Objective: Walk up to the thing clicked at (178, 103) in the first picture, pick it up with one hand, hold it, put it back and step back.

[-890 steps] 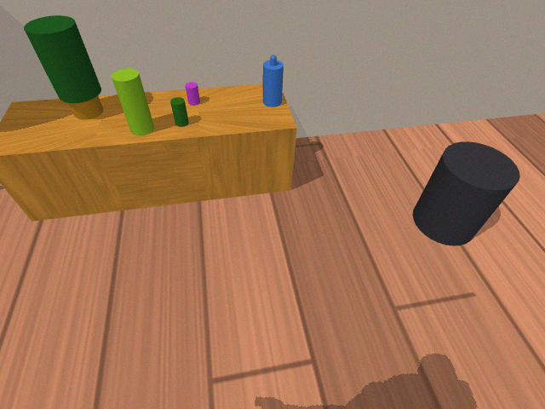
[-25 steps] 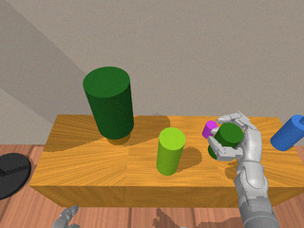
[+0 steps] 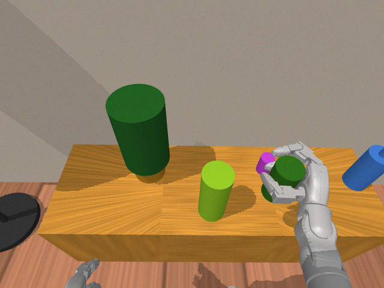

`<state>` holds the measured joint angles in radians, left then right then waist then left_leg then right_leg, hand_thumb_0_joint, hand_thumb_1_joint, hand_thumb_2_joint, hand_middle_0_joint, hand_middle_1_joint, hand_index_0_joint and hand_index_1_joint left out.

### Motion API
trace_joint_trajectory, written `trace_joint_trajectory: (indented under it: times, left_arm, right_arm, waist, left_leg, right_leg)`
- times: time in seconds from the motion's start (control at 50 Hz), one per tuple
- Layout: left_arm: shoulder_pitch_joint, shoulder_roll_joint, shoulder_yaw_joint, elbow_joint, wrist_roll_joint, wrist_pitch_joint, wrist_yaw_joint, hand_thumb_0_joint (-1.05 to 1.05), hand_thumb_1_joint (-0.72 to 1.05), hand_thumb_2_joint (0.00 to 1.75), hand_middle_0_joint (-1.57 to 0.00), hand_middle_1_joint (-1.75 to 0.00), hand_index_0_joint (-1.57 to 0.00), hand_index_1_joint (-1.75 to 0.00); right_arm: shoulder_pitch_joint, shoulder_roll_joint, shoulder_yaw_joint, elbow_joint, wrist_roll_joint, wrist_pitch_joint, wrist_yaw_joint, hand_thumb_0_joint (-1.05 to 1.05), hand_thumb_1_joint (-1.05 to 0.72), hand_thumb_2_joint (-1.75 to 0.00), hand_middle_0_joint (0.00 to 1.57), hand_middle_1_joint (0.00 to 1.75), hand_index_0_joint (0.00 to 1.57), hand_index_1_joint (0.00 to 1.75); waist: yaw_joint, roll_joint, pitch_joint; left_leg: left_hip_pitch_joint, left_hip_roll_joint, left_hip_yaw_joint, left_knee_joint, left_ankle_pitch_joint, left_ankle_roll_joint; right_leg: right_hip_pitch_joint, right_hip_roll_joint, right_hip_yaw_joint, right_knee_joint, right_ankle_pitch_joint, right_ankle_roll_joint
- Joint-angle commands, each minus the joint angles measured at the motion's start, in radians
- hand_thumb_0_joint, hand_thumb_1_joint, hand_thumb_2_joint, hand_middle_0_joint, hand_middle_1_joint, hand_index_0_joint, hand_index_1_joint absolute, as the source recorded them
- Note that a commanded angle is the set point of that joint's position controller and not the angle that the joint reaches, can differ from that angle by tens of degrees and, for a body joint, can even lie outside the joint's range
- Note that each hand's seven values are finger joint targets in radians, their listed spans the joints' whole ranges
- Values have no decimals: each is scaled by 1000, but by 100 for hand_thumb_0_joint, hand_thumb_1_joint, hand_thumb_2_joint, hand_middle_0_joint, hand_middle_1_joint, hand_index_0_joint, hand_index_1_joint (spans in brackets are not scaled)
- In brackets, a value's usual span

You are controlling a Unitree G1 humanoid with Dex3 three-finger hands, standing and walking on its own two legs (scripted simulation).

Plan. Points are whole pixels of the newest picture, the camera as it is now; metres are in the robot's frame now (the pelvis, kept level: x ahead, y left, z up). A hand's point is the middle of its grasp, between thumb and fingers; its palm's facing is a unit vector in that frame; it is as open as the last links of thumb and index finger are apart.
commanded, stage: hold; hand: right
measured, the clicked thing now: (281, 180) +0.33 -0.18 +0.04
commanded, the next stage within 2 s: crouch in 0.58 s
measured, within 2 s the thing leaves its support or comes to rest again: neither
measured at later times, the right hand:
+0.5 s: hand (282, 177) +0.32 -0.17 +0.07, palm faces +0.19 +0.98 -0.01, open 7.8 cm
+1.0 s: hand (278, 178) +0.34 -0.18 +0.03, palm faces +0.21 +0.98 +0.00, open 7.8 cm
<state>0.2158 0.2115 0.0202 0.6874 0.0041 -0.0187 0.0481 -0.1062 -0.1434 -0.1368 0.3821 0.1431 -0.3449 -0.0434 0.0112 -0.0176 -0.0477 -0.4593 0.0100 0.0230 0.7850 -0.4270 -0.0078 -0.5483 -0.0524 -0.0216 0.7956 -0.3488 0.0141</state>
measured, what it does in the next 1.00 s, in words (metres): stands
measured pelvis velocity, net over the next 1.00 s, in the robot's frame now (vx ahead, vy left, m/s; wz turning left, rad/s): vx -0.01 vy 0.00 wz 0.00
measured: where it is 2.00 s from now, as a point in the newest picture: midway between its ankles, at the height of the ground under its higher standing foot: outside the picture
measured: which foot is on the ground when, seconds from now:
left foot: down 0.00-1.00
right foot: down 0.00-1.00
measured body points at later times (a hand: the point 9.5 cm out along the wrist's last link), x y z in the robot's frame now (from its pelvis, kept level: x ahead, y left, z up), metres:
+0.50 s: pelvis -0.01 +0.00 +0.00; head +0.03 +0.00 +0.45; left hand +0.13 +0.25 -0.11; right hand +0.31 -0.22 +0.07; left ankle -0.02 +0.12 -0.71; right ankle +0.03 -0.13 -0.71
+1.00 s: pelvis -0.01 +0.00 -0.01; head +0.05 +0.00 +0.43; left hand +0.13 +0.26 -0.13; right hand +0.32 -0.23 +0.03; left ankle -0.02 +0.12 -0.71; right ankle +0.03 -0.13 -0.71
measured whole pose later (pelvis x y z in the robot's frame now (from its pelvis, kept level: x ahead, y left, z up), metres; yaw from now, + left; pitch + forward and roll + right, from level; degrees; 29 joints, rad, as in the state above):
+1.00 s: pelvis -0.01 +0.00 -0.01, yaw +0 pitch +10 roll +1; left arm 0.20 0.22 0.03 0.69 0.02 -0.03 0.04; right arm -0.21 -0.17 -0.20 0.55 0.15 -0.43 -0.01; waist 0.02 0.00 -0.06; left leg -0.61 0.01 0.02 0.89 -0.46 0.00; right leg -0.69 -0.06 -0.02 0.88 -0.37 0.02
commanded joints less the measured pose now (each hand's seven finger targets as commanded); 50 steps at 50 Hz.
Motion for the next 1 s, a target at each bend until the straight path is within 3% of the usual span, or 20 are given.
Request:
trace_joint_trajectory:
  times: [0.0,0.04,0.08,0.14,0.26,0.3,0.32,0.36,0.4,0.44,0.52,0.56,0.6,0.64,0.66,0.7,0.78,0.8,0.88,0.98]
  left_arm:
    - [-49,114,25,-135,2,-37,16,0,91,90,-20,-31,-20,-30]
    - [-47,135,40,-124,4,-41,14,0,91,90,-20,-31,-20,-30]
    - [-46,134,36,-131,4,-40,14,0,91,90,-20,-31,-20,-30]
    - [-41,131,38,-127,3,-40,15,0,91,90,-20,-31,-20,-30]
    - [-44,130,34,-131,4,-41,15,0,91,90,-20,-31,-20,-30]
    - [-45,132,36,-126,5,-44,15,0,91,90,-20,-31,-20,-30]
    - [-52,129,37,-128,6,-44,16,0,91,90,-20,-31,-20,-30]
    - [-50,137,40,-125,5,-45,20,0,91,90,-20,-31,-20,-30]
    - [-50,130,35,-130,5,-43,21,0,91,89,-20,-31,-20,-30]
    - [-60,128,31,-130,4,-45,21,0,91,90,-20,-31,-20,-30]
    - [-54,138,36,-127,4,-47,20,0,91,90,-20,-31,-20,-30]
    - [-48,132,34,-120,5,-51,20,0,91,90,-20,-31,-20,-30]
    - [-43,129,32,-126,4,-48,23,0,91,90,-20,-31,-20,-30]
    - [-43,131,36,-122,6,-49,23,0,91,90,-20,-31,-20,-30]
    - [-46,132,37,-122,6,-52,23,0,91,90,-19,-31,-20,-30]
    - [-45,124,29,-122,4,-49,24,0,90,92,-19,-30,-19,-31]
    - [-50,134,38,-113,7,-50,21,0,90,92,-19,-30,-19,-30]
    - [-44,133,39,-113,9,-49,20,0,90,92,-19,-30,-19,-30]
    - [-21,144,48,-99,13,-46,12,0,90,91,-19,-30,-19,-30]
    - [4,144,53,-85,24,-47,0,0,90,91,-19,-31,-20,-30]
  right_arm:
    - [-251,-121,-36,-242,8,-86,-5,0,-42,-133,132,143,135,143]
    - [-239,-83,-11,-195,16,-76,3,0,-40,-133,131,142,134,142]
    - [-316,-155,-56,-278,12,-87,-2,0,-40,-133,132,143,135,143]
    - [-237,-94,-15,-202,12,-73,6,0,-40,-132,131,142,134,142]
    - [-304,-141,-45,-274,12,-89,-4,0,-42,-132,132,142,134,142]
    - [-241,-92,-18,-209,11,-79,-7,0,-44,-133,133,143,136,143]
    - [-281,-128,-40,-276,12,-88,-8,0,-43,-133,133,143,135,143]
    - [-272,-118,-37,-212,11,-78,-3,0,-43,-134,133,143,136,143]
    - [-281,-148,-60,-247,9,-84,-6,0,-40,-132,132,142,135,142]
    - [-269,-102,-20,-234,19,-80,3,0,-41,-132,132,142,135,142]
    - [-291,-128,-28,-267,18,-79,3,0,-42,-132,132,142,135,142]
    - [-251,-95,-29,-169,17,-73,4,0,-43,-132,133,143,136,143]
    - [-321,-164,-68,-276,16,-88,-2,0,-40,-133,132,143,135,143]
    - [-257,-106,-32,-202,19,-77,5,0,-39,-132,132,143,135,143]
    - [-289,-107,-29,-231,23,-79,6,0,-31,-136,130,145,134,145]
    - [-305,-156,-64,-261,16,-89,1,0,-41,-130,135,142,137,142]
    - [-259,-107,-50,-137,24,-87,16,0,-40,-131,136,144,138,144]
    - [-319,-154,-78,-195,21,-104,13,0,-39,-133,137,145,139,145]
    - [-313,-127,-74,-66,24,-131,31,0,-39,-132,136,145,138,145]
    - [-453,-156,-111,61,13,-202,47,0,-39,-133,136,145,138,145]
  waist:
    - [-4,24,-241]
    - [13,41,-209]
    - [0,-6,-275]
    - [12,54,-221]
    - [0,11,-253]
    - [3,17,-235]
    - [-3,5,-245]
    - [15,42,-214]
    - [-2,25,-244]
    - [9,13,-213]
    - [0,-16,-234]
    - [14,39,-223]
    - [-2,20,-269]
    - [10,48,-230]
    - [13,41,-241]
    - [0,9,-260]
    - [20,52,-195]
    - [11,30,-245]
    - [25,59,-226]
    - [49,69,-276]
  left_leg:
    - [42,-23,0,-127,300,7]
    - [-4,-26,4,-122,272,7]
    - [22,-24,-1,-121,296,9]
    - [13,-23,-1,-125,289,4]
    - [29,-21,-3,-124,285,7]
    - [9,-27,6,-123,257,12]
    - [18,-24,2,-126,256,10]
    - [0,-28,6,-131,233,8]
    - [20,-23,-2,-134,232,8]
    - [0,-25,0,-135,218,10]
    - [4,-25,2,-129,235,13]
    - [-5,-28,8,-121,258,8]
    - [30,-20,-7,-130,286,3]
    - [19,-21,-5,-131,272,1]
    - [17,-21,-8,-132,275,1]
    - [27,-21,-6,-123,285,6]
    - [-24,-21,-11,-119,237,3]
    - [-19,-19,-16,-109,265,2]
    - [-71,-20,-13,-56,291,1]
    - [-214,-13,-34,51,271,-1]
  right_leg:
    - [195,27,0,-99,213,-26]
    - [173,23,5,-99,180,-28]
    - [210,24,4,-96,209,-26]
    - [173,26,2,-93,190,-31]
    - [194,28,2,-96,194,-27]
    - [189,25,6,-107,175,-22]
    - [184,26,4,-101,169,-24]
    - [166,24,7,-109,145,-27]
    - [181,27,1,-107,144,-26]
    - [175,25,3,-111,132,-24]
    - [190,24,6,-115,155,-21]
    - [183,20,10,-103,175,-24]
    - [190,28,1,-92,188,-29]
    - [163,28,1,-93,171,-32]
    - [165,28,0,-90,170,-33]
    - [188,27,1,-96,191,-27]
    - [122,26,2,-85,137,-32]
    - [141,24,1,-70,164,-32]
    - [84,22,8,-26,187,-36]
    - [-35,21,17,102,164,-42]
